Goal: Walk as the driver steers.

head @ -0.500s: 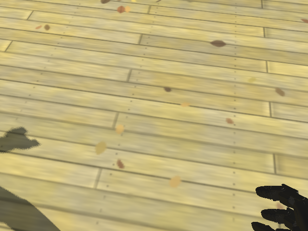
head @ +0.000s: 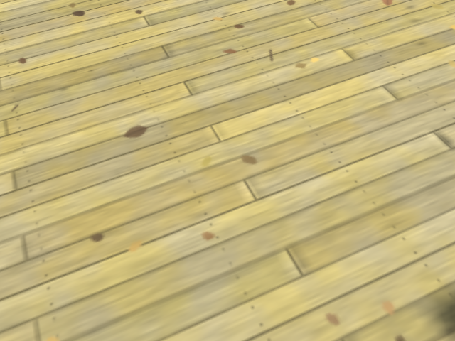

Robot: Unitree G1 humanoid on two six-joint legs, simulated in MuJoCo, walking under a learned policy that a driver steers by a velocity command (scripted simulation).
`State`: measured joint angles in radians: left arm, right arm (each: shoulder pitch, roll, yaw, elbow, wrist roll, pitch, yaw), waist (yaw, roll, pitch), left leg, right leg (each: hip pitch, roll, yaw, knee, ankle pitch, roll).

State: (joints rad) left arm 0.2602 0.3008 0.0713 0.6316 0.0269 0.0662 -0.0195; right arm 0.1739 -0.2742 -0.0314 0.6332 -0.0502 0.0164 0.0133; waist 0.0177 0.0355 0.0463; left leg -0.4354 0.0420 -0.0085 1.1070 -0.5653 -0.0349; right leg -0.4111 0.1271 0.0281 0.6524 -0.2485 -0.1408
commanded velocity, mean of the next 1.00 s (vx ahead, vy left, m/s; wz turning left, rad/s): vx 0.89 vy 0.00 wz -0.40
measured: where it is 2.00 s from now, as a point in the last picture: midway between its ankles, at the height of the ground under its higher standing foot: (383, 139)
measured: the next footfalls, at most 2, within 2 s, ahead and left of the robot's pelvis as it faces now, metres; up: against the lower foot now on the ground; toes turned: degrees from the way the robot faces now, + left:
left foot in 0.14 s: +0.13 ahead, +0.16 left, +0.00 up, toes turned -10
right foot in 0.56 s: +0.36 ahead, -0.24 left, +0.00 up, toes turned -27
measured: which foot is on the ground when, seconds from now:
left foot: up 0.00-0.12, down 0.14-0.54, up 0.56-0.98, down 1.00-1.00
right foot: down 0.00-0.14, up 0.16-0.54, down 0.56-0.98, up 1.00-1.00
